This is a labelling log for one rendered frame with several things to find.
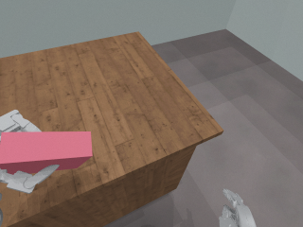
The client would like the right robot hand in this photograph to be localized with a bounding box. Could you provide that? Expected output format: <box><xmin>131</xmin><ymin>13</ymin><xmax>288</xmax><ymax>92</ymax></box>
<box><xmin>219</xmin><ymin>188</ymin><xmax>257</xmax><ymax>227</ymax></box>

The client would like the table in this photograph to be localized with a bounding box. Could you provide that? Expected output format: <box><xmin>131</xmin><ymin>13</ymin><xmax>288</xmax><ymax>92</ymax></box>
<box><xmin>0</xmin><ymin>31</ymin><xmax>223</xmax><ymax>227</ymax></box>

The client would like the left robot hand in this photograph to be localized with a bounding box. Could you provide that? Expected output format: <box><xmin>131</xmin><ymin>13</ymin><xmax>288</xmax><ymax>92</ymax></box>
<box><xmin>0</xmin><ymin>110</ymin><xmax>60</xmax><ymax>194</ymax></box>

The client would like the sponge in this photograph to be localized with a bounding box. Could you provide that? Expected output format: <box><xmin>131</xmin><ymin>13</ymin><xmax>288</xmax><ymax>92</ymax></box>
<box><xmin>0</xmin><ymin>131</ymin><xmax>93</xmax><ymax>175</ymax></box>

